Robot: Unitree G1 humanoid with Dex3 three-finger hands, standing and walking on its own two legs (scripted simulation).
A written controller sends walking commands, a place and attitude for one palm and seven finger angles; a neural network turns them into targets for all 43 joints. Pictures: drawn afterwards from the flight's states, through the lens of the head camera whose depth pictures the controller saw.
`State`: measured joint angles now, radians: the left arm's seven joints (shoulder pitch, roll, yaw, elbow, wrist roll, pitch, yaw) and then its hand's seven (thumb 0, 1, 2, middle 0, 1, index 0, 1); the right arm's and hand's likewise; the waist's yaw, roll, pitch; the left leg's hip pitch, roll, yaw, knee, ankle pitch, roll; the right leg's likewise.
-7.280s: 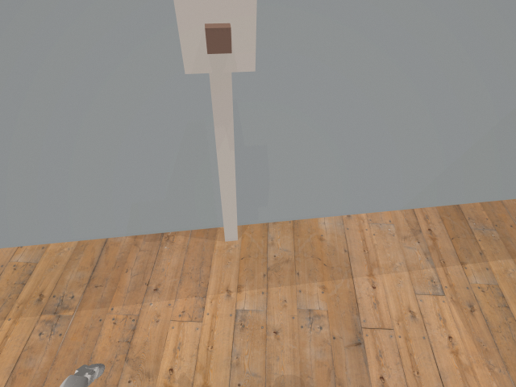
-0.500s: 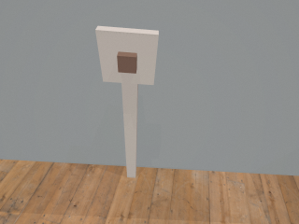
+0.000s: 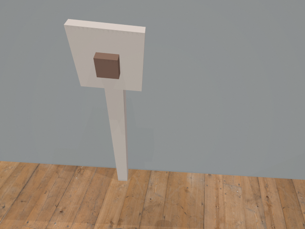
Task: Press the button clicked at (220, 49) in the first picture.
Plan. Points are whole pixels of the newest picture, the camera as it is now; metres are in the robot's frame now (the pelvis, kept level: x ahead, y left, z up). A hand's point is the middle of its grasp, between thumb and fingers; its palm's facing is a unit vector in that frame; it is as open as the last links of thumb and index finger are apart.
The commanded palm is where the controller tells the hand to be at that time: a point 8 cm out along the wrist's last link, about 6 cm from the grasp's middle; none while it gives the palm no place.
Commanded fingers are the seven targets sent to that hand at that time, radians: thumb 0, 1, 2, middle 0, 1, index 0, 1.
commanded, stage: shuffle to correct the standing spot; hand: left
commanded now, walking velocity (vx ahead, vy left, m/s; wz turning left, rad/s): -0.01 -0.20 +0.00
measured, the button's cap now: (107, 65) +0.46 +0.16 +0.18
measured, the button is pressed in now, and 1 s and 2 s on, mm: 0 0 0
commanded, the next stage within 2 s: come to a stop and stand still in 0.02 s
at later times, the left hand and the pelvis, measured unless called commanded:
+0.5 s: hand out of the picture +0.04 +0.10 -0.14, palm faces +0.06 -0.96 -0.26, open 7.2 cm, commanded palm none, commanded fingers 0.00 0.90 0.90 -0.20 -0.30 -0.20 -0.30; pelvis +0.01 -0.08 +0.02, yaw +2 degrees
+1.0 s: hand out of the picture -0.02 +0.13 -0.16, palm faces +0.08 -0.98 -0.16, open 7.4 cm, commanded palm none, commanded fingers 0.00 0.90 0.90 -0.20 -0.30 -0.20 -0.30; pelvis -0.01 -0.04 +0.02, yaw +2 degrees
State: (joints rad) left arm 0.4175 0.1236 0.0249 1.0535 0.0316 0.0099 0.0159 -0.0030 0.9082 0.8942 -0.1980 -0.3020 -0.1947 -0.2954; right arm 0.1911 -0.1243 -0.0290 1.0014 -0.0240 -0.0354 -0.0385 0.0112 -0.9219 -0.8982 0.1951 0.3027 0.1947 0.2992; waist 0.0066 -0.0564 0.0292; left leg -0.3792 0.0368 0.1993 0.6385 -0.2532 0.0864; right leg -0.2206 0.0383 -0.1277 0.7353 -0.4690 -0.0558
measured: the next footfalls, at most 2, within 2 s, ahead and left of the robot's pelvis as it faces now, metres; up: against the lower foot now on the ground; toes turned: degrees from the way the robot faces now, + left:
right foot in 0.38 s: +0.07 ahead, -0.21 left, +0.00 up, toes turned -3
left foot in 0.78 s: +0.02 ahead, +0.05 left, +0.00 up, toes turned +4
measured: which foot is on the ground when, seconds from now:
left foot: down 0.00-0.38, up 0.40-0.76, down 0.78-1.00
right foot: up 0.00-0.36, down 0.38-0.78, up 0.80-1.00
